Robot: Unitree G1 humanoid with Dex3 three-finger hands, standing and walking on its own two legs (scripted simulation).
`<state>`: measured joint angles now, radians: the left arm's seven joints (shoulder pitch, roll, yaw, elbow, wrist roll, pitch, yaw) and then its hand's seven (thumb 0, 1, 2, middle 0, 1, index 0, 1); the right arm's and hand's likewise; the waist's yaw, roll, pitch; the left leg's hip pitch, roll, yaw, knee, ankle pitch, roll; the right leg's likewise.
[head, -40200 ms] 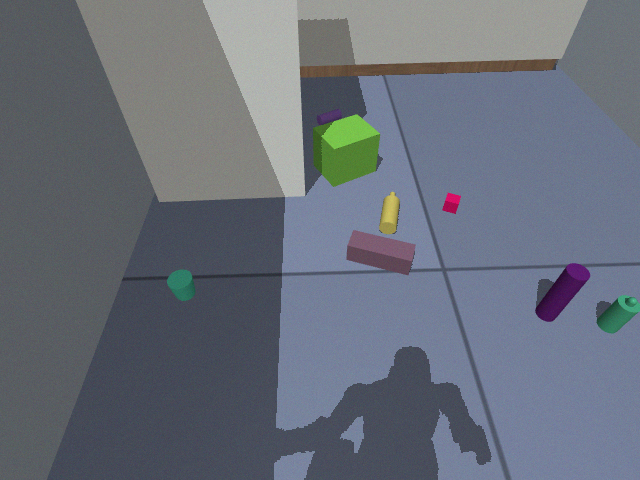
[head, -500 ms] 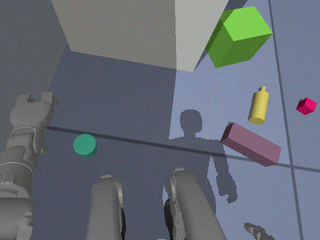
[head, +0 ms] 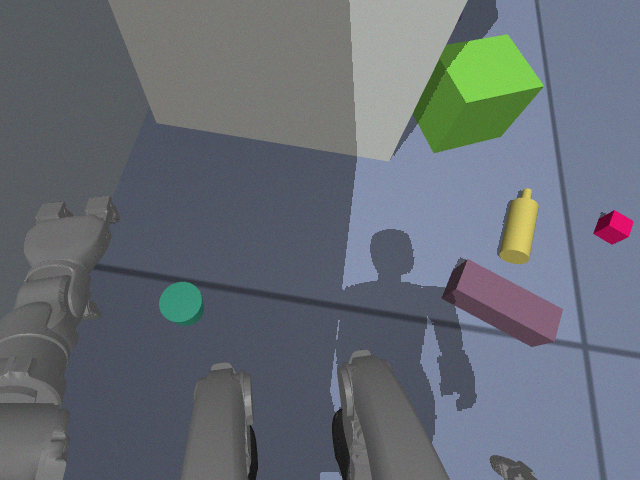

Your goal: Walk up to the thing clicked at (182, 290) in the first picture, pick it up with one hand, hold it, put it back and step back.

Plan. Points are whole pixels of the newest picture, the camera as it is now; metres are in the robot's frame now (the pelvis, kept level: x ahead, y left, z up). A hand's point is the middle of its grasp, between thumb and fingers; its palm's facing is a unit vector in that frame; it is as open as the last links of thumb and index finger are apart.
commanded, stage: withdraw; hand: left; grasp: from above
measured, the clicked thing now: (184, 306) +0.46 +0.23 -0.50
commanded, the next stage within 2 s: go down in 0.06 s
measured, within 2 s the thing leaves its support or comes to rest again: neither
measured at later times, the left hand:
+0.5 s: hand (82, 266) +0.42 +0.28 -0.10, palm faces -0.38 -0.03 -0.92, open 14.3 cm
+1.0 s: hand (80, 263) +0.42 +0.28 -0.10, palm faces -0.40 -0.04 -0.91, open 14.3 cm
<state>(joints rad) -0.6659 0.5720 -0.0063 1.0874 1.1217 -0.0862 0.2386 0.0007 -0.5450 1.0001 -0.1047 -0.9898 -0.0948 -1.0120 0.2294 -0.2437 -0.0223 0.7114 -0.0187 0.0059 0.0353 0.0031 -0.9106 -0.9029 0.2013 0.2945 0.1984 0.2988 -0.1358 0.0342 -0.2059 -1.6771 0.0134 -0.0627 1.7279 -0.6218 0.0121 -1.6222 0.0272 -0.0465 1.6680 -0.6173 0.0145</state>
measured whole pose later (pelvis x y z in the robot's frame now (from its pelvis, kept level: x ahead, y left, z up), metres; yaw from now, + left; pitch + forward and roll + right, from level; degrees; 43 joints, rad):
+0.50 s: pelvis +0.00 +0.00 +0.01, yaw +0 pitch +32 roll -5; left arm -0.63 0.55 -0.01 1.03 1.11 -0.04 0.26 0.00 -0.57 1.00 -0.09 -1.00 -0.08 -1.02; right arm 0.21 -0.24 -0.03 0.72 -0.02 0.01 0.02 0.00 -0.91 -0.90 0.20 0.29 0.20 0.30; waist -0.13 0.03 -0.20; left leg -1.63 0.01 -0.06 1.68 -0.61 0.01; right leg -1.57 0.03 -0.04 1.62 -0.61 0.02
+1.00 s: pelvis +0.01 +0.00 +0.01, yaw +0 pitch +33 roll -5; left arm -0.66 0.56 0.00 1.09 1.11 -0.06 0.26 0.00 -0.57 1.01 -0.10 -0.99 -0.08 -1.01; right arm 0.22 -0.24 -0.02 0.71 -0.03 0.00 0.04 0.00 -0.91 -0.90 0.20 0.29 0.20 0.30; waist -0.13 0.03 -0.21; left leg -1.63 0.02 -0.06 1.67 -0.62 0.01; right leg -1.58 0.03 -0.05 1.62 -0.61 0.01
